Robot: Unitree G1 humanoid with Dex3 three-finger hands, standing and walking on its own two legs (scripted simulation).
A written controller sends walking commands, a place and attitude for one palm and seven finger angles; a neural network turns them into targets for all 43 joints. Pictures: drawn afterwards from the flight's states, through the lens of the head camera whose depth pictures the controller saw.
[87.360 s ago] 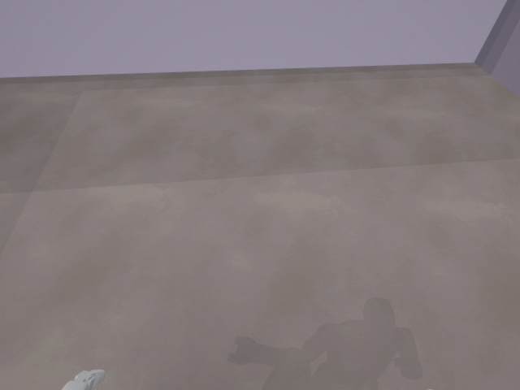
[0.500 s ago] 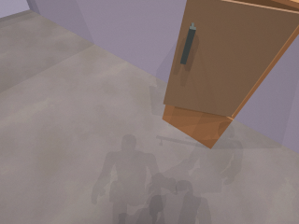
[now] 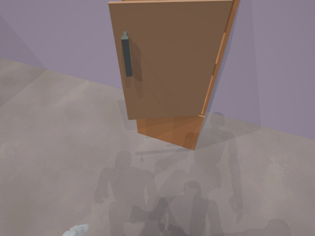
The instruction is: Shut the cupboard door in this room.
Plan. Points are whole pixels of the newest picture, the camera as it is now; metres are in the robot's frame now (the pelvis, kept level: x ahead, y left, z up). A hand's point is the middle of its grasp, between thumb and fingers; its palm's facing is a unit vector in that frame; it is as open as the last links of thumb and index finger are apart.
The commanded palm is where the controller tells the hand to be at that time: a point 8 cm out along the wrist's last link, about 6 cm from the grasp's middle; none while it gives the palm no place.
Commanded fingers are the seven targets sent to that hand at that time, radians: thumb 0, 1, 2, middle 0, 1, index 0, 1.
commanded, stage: take the last steps up to it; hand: left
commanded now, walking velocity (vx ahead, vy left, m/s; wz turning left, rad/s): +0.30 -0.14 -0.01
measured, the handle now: (127, 54) +0.73 +0.09 +0.07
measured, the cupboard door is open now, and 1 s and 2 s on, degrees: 26 26 26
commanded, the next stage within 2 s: come to a stop and stand still in 0.52 s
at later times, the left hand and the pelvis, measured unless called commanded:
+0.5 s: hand out of the picture +0.10 +0.10 -0.19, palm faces +0.11 -0.98 -0.14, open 7.3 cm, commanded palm none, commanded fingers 0.00 0.90 0.90 -0.20 -0.30 -0.20 -0.30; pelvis +0.18 -0.06 -0.02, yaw +2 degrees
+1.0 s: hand (131, 176) +0.34 +0.08 -0.17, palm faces +0.09 -0.97 -0.24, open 7.3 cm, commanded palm none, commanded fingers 0.00 0.90 0.90 -0.20 -0.30 -0.20 -0.30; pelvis +0.27 -0.11 -0.01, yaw +5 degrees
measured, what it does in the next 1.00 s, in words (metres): walks ahead: right foot, then left foot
